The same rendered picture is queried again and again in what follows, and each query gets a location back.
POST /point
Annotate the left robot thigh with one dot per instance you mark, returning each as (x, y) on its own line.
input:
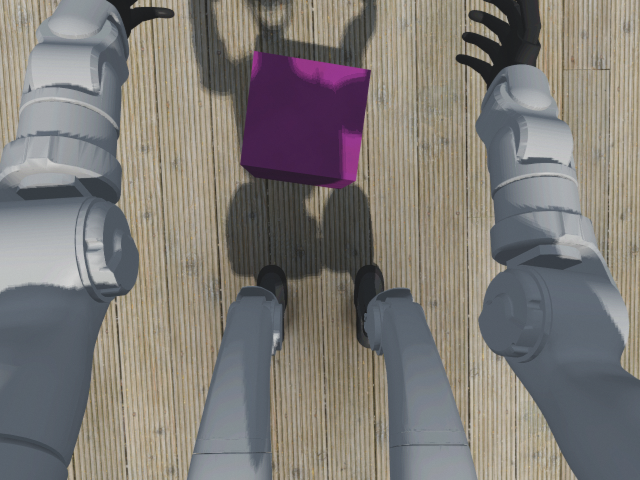
(234, 436)

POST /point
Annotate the left robot forearm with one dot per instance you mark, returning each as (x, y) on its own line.
(69, 116)

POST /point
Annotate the carton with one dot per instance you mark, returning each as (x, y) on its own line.
(304, 120)

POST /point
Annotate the right robot forearm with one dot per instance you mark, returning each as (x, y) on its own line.
(538, 220)

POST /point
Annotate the robot right upper arm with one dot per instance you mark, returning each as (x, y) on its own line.
(563, 333)

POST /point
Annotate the robot left upper arm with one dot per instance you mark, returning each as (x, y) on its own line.
(62, 261)

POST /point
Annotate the right robot thigh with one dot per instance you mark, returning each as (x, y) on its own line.
(427, 440)

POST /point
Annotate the robot right hand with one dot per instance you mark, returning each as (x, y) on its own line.
(520, 44)

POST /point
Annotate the robot thigh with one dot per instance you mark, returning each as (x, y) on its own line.
(427, 440)
(234, 436)

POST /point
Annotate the robot left hand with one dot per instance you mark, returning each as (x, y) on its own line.
(133, 17)

